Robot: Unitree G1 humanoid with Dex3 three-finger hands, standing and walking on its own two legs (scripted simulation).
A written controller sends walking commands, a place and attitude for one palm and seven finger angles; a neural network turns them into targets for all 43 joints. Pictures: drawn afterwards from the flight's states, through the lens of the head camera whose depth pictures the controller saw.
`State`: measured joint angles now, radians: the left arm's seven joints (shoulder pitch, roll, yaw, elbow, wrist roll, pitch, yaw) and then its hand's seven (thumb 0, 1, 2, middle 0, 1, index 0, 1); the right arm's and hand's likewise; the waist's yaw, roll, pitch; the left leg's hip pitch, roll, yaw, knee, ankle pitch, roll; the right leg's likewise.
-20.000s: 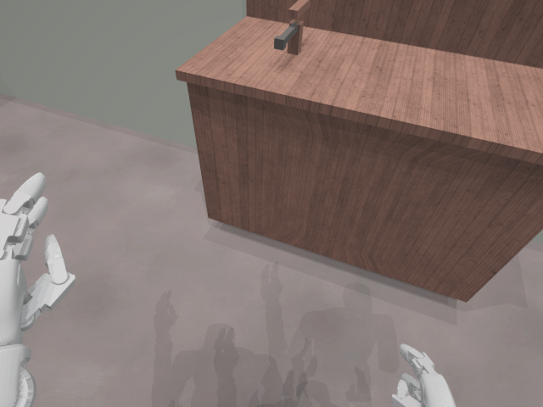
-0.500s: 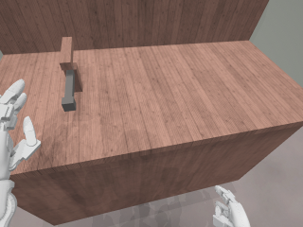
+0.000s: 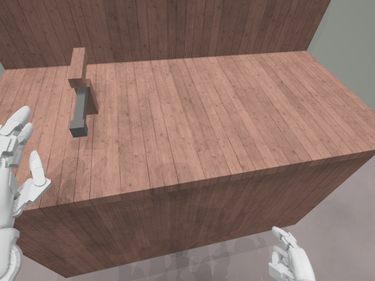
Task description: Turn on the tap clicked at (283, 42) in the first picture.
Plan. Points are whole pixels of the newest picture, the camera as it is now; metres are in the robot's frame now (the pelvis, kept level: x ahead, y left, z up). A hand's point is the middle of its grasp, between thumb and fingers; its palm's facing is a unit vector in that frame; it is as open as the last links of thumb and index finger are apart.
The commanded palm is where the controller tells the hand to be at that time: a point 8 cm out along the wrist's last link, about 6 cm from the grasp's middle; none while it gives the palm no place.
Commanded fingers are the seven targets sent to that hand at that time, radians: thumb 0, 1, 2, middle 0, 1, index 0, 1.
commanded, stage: come to a stop and stand still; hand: left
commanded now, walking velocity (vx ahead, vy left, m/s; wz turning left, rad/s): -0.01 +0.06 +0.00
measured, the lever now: (78, 128) +0.37 +0.28 +0.11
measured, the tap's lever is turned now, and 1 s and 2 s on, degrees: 0 0 0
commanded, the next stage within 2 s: look again from close up in 1.70 s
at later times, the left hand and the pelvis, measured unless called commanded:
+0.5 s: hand (49, 180) +0.22 +0.25 +0.16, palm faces +0.35 -0.82 -0.45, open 7.4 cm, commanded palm +0.15 +0.28 +0.18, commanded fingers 0.00 0.90 0.90 -0.20 -0.30 -0.20 -0.30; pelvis +0.00 -0.01 -0.01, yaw +2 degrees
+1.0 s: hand (15, 219) +0.16 +0.26 +0.16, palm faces +0.47 -0.82 -0.33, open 7.4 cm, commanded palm +0.10 +0.28 +0.18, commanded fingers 0.00 0.90 0.90 -0.20 -0.30 -0.20 -0.30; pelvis -0.04 -0.01 -0.01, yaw +4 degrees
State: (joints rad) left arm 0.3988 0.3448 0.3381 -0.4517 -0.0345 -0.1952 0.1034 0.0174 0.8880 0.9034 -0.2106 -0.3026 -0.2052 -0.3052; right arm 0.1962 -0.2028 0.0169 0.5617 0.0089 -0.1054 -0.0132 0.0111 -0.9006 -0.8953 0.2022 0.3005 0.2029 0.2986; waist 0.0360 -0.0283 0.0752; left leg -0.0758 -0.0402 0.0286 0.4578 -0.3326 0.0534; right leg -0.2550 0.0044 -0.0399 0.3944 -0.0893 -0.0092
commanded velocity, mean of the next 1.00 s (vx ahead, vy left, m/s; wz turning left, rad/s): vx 0.00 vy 0.00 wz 0.00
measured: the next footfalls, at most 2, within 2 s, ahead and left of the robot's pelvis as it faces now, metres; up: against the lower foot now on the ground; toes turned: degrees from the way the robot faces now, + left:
none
